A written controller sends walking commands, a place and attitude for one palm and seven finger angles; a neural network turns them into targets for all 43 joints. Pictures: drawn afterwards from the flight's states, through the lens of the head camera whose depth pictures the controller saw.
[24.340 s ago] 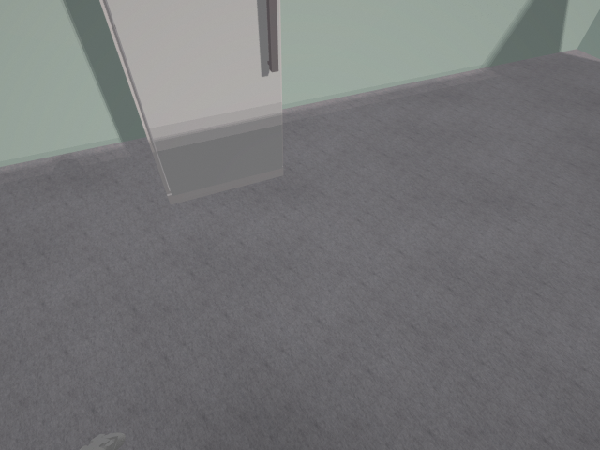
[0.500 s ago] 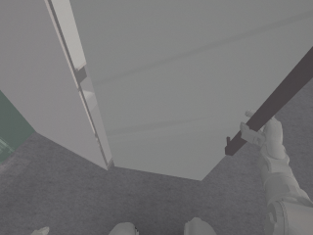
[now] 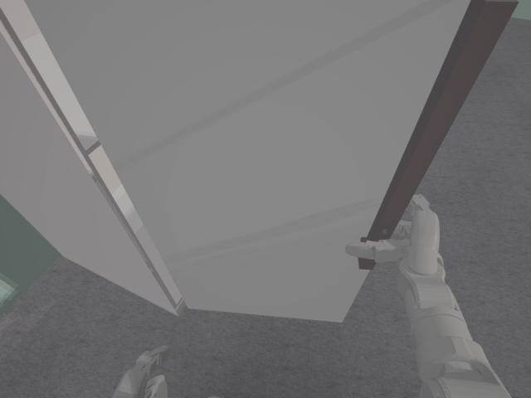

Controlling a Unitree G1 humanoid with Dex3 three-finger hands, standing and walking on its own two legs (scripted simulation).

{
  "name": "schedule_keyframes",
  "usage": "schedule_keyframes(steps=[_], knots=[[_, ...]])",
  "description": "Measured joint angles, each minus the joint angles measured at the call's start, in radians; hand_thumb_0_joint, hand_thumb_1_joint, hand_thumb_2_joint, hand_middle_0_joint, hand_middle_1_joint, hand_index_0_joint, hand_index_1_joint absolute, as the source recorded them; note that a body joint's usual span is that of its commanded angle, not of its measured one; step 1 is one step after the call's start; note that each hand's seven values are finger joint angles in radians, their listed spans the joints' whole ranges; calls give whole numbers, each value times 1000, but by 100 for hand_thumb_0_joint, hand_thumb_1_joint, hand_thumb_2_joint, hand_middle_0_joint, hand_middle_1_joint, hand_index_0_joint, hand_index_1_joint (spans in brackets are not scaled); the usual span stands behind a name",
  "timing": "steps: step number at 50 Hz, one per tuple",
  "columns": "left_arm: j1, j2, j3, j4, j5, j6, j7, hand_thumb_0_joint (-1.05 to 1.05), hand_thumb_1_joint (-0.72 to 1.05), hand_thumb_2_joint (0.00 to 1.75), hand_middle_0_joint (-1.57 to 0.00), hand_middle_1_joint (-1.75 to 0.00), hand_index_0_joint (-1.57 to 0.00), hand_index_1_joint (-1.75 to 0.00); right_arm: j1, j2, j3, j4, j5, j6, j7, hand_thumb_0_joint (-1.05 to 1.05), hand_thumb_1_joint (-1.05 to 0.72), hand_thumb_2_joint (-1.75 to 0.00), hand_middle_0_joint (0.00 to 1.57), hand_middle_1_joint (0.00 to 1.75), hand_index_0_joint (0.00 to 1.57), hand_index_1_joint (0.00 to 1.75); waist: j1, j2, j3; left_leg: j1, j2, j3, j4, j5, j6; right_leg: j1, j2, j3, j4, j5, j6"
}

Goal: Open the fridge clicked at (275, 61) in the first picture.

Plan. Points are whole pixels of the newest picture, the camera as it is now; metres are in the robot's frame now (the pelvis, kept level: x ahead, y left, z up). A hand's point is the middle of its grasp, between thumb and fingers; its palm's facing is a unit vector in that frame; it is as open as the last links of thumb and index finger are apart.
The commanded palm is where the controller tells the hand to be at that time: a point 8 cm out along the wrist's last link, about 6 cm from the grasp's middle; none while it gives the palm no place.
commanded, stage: loosen the grip on the handle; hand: right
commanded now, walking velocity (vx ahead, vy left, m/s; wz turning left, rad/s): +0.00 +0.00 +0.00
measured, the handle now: (401, 172) +0.43 -0.16 +0.12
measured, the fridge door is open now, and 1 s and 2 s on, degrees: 70 68 68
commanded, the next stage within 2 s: slip the hand off the handle in 0.12 s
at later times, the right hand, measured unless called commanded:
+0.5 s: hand (411, 237) +0.40 -0.21 +0.00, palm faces +0.29 +0.93 -0.22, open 14.5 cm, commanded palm +0.36 -0.25 +0.02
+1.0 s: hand (440, 252) +0.38 -0.25 +0.00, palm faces +0.25 +0.95 -0.18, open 14.6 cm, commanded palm +0.33 -0.29 +0.02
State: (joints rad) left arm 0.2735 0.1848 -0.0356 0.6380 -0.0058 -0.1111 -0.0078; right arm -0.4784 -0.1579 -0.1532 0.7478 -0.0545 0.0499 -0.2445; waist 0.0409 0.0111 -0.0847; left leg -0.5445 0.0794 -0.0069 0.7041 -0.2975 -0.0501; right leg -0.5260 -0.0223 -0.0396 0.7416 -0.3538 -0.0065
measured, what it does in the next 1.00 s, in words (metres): stands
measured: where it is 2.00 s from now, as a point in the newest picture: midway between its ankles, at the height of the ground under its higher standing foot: outside the picture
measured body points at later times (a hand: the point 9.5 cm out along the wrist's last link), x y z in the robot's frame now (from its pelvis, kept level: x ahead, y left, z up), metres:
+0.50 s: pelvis +0.00 +0.03 -0.01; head +0.06 +0.03 +0.44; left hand +0.07 +0.31 -0.12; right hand +0.38 -0.26 +0.02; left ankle +0.03 +0.17 -0.71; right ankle +0.01 -0.11 -0.71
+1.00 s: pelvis +0.00 +0.02 -0.02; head +0.07 +0.01 +0.43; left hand +0.08 +0.29 -0.12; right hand +0.36 -0.30 +0.01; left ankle +0.03 +0.17 -0.71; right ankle +0.01 -0.11 -0.71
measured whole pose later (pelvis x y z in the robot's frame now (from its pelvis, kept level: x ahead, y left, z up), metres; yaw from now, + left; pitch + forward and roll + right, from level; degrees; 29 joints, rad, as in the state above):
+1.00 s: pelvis +0.00 +0.02 -0.02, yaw +0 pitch +13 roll +1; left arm 0.37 0.27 0.01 0.60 -0.03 -0.05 0.03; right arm -0.39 -0.42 -0.37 0.83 0.05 -0.14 0.10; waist 0.05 -0.01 -0.11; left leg -0.70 0.05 0.02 0.82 -0.35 -0.04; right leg -0.69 -0.06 0.00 0.87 -0.41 0.02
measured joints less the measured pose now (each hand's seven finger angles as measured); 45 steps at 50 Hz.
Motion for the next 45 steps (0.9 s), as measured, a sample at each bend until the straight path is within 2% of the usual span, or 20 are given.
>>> schedule_keyframes(steps=[8, 13, 16, 20, 29, 36, 42, 45], knots=[[34, 19, 26, 25, 8, -3, 3, 1, 90, 90, -21, -30, -20, -30, 17, 0, 11, -14, 14, -49, 17, -1, 52, -21, 29, 120, 39, 126, -9, -19, -13, -32, -4, 4, 33, -23, -3, -38, -5, 7, 44, -29, 2], [60, 45, 38, 35, 6, 14, 11, 1, 90, 90, -20, -30, -20, -30, 10, -10, -16, 19, 6, -70, 27, -2, 53, -20, 27, 117, 36, 122, -1, -14, -18, -39, -9, 8, 45, -31, -5, -42, -11, 12, 46, -32, 10], [65, 58, 42, 29, 6, 33, 18, 1, 90, 90, -20, -30, -20, -30, -12, -46, -65, 65, -2, -83, 52, -2, 54, -20, 26, 116, 35, 122, 11, -4, -15, -59, -15, 11, 61, -36, 2, -55, -17, 15, 51, -29, 18], [80, 76, 55, 14, 1, 42, 27, 1, 91, 90, -20, -30, -20, -30, 2, -106, -111, 79, 13, -114, 93, -2, 54, -20, 26, 116, 32, 119, 19, -7, -9, -78, -25, 15, 72, -36, 13, -71, -27, 20, 55, -26, 28], [93, 104, 59, 27, -15, 47, 45, 1, 91, 90, -20, -30, -20, -30, -10, -215, -161, 155, 59, -167, 220, -2, 54, -20, 25, 115, 27, 115, 13, -14, 0, -109, -34, 39, 96, -43, 29, -109, -36, 46, 74, -22, 41], [79, 104, 51, 19, -16, 48, 50, 1, 91, 90, -20, -30, -20, -30, -51, -259, -199, 216, 61, -198, 283, -2, 54, -20, 25, 115, 26, 115, 15, -13, -3, -146, -34, 44, 119, -48, 31, -150, -36, 53, 100, -27, 43], [77, 95, 40, -7, -16, 58, 51, 1, 91, 90, -20, -30, -20, -30, -61, -298, -235, 243, 51, -202, 317, -2, 54, -20, 25, 115, 26, 115, 23, -11, -9, -168, -34, 40, 130, -51, 27, -174, -37, 51, 120, -36, 40], [86, 91, 42, -19, -17, 61, 46, 1, 91, 90, -20, -30, -20, -30, -27, -299, -232, 203, 69, -203, 333, -2, 54, -20, 25, 115, 25, 115, 18, -14, -15, -169, -35, 35, 127, -50, 23, -177, -37, 46, 125, -42, 36]])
